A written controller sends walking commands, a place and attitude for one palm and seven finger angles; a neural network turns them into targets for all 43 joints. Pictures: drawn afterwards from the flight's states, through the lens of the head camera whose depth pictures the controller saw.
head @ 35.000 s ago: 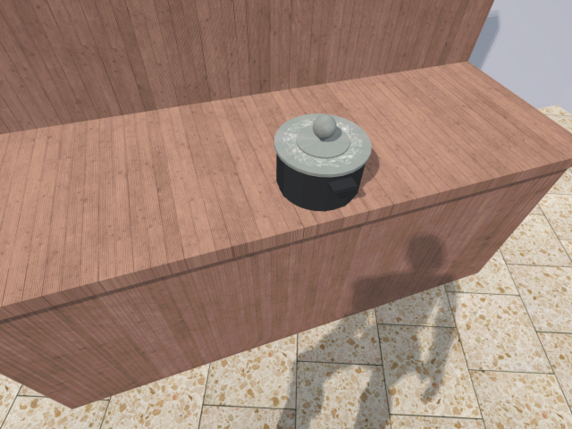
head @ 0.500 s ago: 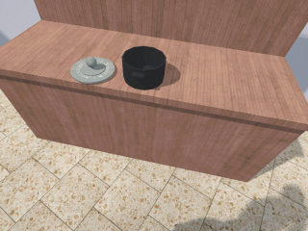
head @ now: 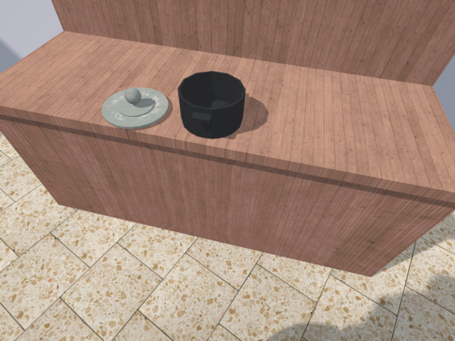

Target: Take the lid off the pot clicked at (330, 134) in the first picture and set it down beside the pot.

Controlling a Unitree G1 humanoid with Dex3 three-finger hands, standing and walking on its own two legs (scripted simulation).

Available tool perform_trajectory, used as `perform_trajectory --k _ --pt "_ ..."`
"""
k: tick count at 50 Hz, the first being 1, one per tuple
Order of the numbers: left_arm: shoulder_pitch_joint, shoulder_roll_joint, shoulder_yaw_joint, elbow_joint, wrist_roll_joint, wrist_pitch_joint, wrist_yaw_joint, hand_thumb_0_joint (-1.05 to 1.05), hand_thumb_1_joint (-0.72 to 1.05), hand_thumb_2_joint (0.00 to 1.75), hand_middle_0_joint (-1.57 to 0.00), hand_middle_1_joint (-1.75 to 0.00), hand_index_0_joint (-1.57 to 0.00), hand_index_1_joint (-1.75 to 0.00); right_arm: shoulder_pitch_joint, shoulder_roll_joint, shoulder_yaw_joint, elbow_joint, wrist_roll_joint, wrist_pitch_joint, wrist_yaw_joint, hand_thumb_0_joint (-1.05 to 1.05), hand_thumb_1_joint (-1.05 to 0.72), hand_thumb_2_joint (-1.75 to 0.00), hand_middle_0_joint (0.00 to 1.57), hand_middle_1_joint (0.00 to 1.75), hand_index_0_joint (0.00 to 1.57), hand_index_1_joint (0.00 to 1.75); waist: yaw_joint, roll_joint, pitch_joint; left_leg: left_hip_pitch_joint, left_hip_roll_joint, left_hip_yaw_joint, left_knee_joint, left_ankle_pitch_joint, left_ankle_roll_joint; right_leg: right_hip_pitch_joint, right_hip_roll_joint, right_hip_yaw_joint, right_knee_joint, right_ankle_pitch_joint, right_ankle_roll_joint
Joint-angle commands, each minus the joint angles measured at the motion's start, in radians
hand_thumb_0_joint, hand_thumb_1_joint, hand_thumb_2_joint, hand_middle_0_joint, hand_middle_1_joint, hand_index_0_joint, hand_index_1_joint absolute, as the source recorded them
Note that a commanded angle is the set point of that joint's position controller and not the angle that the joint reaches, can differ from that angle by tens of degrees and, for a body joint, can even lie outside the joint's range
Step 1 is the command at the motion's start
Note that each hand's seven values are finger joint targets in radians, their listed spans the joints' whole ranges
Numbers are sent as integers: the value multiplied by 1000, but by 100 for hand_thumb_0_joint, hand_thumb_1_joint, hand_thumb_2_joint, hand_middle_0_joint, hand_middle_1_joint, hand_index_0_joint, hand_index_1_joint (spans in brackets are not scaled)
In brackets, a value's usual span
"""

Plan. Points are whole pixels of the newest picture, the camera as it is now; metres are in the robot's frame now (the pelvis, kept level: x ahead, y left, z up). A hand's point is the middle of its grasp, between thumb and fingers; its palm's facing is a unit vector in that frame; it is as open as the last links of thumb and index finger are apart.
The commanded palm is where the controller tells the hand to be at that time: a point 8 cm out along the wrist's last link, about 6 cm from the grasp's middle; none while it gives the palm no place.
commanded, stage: let the arm hang, fingers relaxed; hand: left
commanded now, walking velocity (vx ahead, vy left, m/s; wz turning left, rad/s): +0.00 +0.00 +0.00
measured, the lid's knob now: (133, 96) +0.78 +0.34 -0.04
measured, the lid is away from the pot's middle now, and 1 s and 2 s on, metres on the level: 0.25 0.25 0.25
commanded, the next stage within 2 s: look to check the result in 1.20 s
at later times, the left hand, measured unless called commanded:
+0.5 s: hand out of the picture +0.02 +0.18 -0.18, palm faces +0.05 -0.98 -0.19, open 7.3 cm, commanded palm none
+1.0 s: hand out of the picture -0.01 +0.18 -0.18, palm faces +0.05 -0.98 -0.17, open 7.3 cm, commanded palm none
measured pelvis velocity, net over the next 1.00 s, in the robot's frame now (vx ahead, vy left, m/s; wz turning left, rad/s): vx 0.00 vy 0.02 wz -0.01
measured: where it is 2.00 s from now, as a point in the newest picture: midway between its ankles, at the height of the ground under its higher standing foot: outside the picture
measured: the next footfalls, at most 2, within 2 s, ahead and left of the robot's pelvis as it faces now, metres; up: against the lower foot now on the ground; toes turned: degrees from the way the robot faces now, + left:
none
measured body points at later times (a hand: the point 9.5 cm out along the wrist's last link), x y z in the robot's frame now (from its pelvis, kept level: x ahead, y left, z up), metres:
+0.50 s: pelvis +0.01 +0.01 +0.00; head +0.02 +0.02 +0.45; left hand +0.02 +0.23 -0.16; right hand -0.02 -0.19 -0.16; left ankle -0.05 +0.12 -0.74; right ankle -0.03 -0.11 -0.74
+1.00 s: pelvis +0.00 +0.02 +0.00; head +0.01 +0.03 +0.45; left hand -0.01 +0.23 -0.16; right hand -0.02 -0.19 -0.16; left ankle -0.05 +0.12 -0.74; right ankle -0.03 -0.11 -0.74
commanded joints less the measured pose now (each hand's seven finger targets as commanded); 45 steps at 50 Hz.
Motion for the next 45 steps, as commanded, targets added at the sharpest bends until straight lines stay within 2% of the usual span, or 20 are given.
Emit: perform_trajectory --k 1,3,9,10,14,15,17,19,20,23,26,31,34,35,39,45 --pt "46 82 11 -35 2 -15 7 0 90 90 -20 -30 -20 -30 95 -68 -11 -12 1 -8 -4 0 -90 -90 20 30 20 30 -8 23 15 -19 72 -34 -60 317 46 1 -112 77 -76 339 -32" --pt "46 83 13 -33 1 -16 7 0 90 90 -20 -30 -20 -30 97 -71 -10 -10 1 -9 -5 0 -90 -90 20 30 20 30 -8 5 3 -15 72 -33 -56 331 44 17 -113 73 -74 359 -32" --pt "47 76 14 -30 -1 -15 8 0 90 90 -20 -30 -20 -30 105 -70 -9 2 1 -12 -8 0 -90 -90 20 30 20 30 -6 17 -5 4 76 -37 -60 378 47 25 -111 59 -66 377 -30" --pt "44 75 13 -34 0 -13 10 0 90 90 -20 -30 -20 -30 104 -63 -10 1 2 -9 -8 0 -90 -90 20 30 20 30 -6 16 27 -13 74 -40 -66 355 48 9 -108 60 -69 355 -30" --pt "46 74 15 -29 -1 -14 9 0 90 90 -20 -30 -20 -30 113 -63 -9 9 1 -12 -9 0 -90 -90 20 30 20 30 -4 17 4 2 77 -40 -71 374 50 26 -108 56 -66 362 -29" --pt "43 72 13 -31 0 -12 10 0 90 90 -20 -30 -20 -30 115 -59 -9 9 2 -10 -9 0 -90 -90 20 30 20 30 -5 12 31 -11 76 -43 -76 352 49 11 -105 56 -68 342 -29" --pt "40 69 13 -29 -1 -11 9 0 90 90 -20 -30 -20 -30 119 -60 -8 12 0 -11 -10 0 -90 -90 20 30 20 30 -5 25 32 -11 80 -46 -88 344 52 9 -102 53 -71 322 -27" --pt "46 70 14 -28 -1 -13 9 0 90 90 -20 -30 -20 -30 123 -60 -8 16 1 -14 -10 0 -90 -90 20 30 20 30 -3 20 11 3 80 -46 -84 376 53 23 -105 50 -66 345 -26" --pt "46 70 15 -30 0 -13 10 0 90 90 -20 -30 -20 -30 126 -55 -8 16 2 -13 -10 0 -90 -90 20 30 20 30 -4 19 27 -9 77 -45 -84 363 52 19 -104 51 -69 339 -26" --pt "53 70 14 -25 -1 -14 10 0 90 90 -20 -30 -20 -30 126 -53 -8 19 2 -14 -9 0 -90 -90 20 30 20 30 -4 2 7 3 75 -41 -84 361 51 29 -109 54 -71 353 -26" --pt "50 62 12 -25 0 -12 11 0 90 90 -20 -30 -20 -30 124 -48 -8 21 1 -11 -9 0 -90 -90 20 30 20 30 -5 14 50 -16 74 -43 -96 314 52 2 -107 58 -82 310 -24" --pt "54 63 13 -21 0 -14 10 0 90 90 -20 -30 -20 -30 132 -47 -7 25 2 -15 -10 0 -90 -90 20 30 20 30 -6 24 22 2 78 -46 -99 348 55 13 -104 52 -74 320 -22" --pt "59 59 13 -18 -1 -14 10 0 90 90 -20 -30 -20 -30 132 -50 -7 26 1 -16 -12 0 -90 -90 20 30 20 30 -7 31 23 9 77 -44 -97 368 55 11 -104 51 -74 331 -20" --pt "54 59 12 -21 1 -12 11 0 90 90 -20 -30 -20 -30 132 -45 -7 24 3 -14 -11 0 -90 -90 20 30 20 30 -7 31 49 -5 77 -48 -104 350 55 -2 -101 48 -74 310 -20" --pt "64 55 11 -13 -1 -13 10 0 90 90 -20 -30 -20 -30 134 -51 -4 28 2 -18 -13 0 -90 -90 20 30 20 30 -6 30 22 14 80 -50 -105 380 59 9 -103 46 -72 322 -18" --pt "71 50 9 -10 2 -13 11 0 90 90 -20 -30 -20 -30 133 -47 -5 29 3 -16 -13 0 -90 -90 20 30 20 30 -7 32 48 8 78 -48 -111 348 58 -11 -102 48 -79 297 -16"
